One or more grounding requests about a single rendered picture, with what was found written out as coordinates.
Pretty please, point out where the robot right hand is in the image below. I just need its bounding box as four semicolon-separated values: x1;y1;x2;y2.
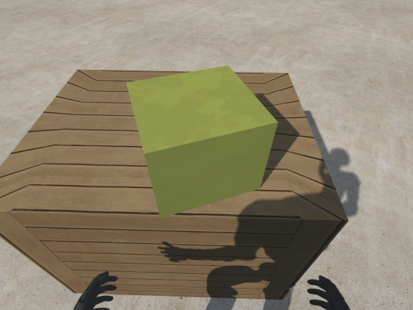
307;275;350;310

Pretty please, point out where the robot left hand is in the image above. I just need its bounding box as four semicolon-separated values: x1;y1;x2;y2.
73;271;118;310

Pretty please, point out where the carton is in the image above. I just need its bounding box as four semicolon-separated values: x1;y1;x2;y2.
126;65;278;218

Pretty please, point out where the pedestal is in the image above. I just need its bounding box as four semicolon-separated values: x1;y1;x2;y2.
0;70;348;300

